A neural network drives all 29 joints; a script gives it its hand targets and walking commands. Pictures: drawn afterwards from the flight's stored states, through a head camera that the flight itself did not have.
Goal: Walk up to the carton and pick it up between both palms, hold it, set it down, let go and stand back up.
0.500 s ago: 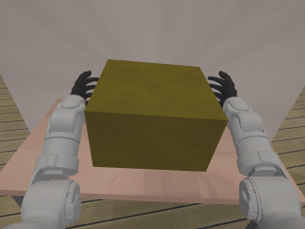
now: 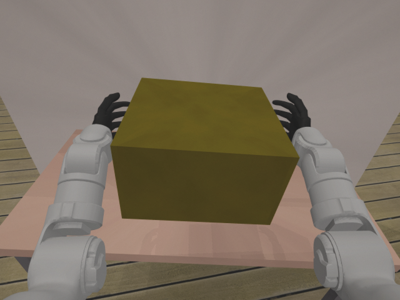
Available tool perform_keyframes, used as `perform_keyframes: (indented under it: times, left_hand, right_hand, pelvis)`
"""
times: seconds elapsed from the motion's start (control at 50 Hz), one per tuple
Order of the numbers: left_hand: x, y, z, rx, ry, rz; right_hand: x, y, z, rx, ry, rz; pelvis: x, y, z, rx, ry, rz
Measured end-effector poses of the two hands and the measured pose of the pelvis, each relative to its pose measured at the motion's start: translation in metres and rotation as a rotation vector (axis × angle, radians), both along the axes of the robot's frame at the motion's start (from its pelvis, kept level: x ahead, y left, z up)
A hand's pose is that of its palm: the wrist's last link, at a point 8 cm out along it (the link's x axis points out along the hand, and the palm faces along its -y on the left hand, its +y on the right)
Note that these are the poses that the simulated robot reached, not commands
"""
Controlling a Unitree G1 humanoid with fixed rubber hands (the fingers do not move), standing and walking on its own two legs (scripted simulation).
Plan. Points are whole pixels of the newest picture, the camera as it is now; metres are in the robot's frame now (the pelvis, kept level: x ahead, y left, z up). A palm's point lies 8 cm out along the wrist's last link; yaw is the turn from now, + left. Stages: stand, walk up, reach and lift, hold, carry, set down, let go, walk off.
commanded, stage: hold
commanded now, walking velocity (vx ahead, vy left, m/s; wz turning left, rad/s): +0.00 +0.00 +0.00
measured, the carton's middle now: (200, 144) +0.41 +0.02 +0.16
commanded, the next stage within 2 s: set down in 0.28 s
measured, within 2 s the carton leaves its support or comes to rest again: neither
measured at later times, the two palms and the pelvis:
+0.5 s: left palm (102, 126) +0.37 +0.21 +0.22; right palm (297, 126) +0.40 -0.17 +0.22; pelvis +0.00 +0.00 +0.00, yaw +0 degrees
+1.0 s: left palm (121, 141) +0.42 +0.20 +0.15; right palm (289, 149) +0.43 -0.19 +0.14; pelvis +0.03 -0.01 +0.00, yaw +0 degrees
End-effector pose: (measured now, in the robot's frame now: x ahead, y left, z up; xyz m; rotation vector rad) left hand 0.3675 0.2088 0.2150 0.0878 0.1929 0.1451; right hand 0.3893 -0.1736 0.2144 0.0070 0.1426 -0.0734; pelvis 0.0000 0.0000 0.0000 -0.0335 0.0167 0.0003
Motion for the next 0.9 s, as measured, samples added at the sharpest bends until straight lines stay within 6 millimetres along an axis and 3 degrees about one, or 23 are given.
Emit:
perform_keyframes:
  times: [0.4,0.58,0.7,0.9]
  left_hand:
    - [0.001,0.0,0.003,0.002,-0.016,0.0]
    - [0.008,0.01,0.004,-0.027,-0.076,0.006]
    - [0.021,0.013,-0.012,-0.017,-0.055,0.004]
    - [0.045,-0.003,-0.049,0.002,-0.035,-0.015]
  right_hand:
    - [0.001,0.0,0.002,0.032,-0.015,-0.006]
    - [0.013,0.008,0.008,0.071,-0.083,0.012]
    - [0.026,0.01,-0.02,0.047,-0.065,0.017]
    - [0.038,-0.005,-0.071,0.012,-0.049,-0.003]
  pelvis:
    - [0.001,0.0,0.0,0.001,0.002,0.0]
    - [0.005,-0.004,0.001,0.005,0.002,0.0]
    - [0.009,-0.006,0.002,0.008,0.004,0.0]
    - [0.025,-0.008,0.003,0.011,0.029,0.0]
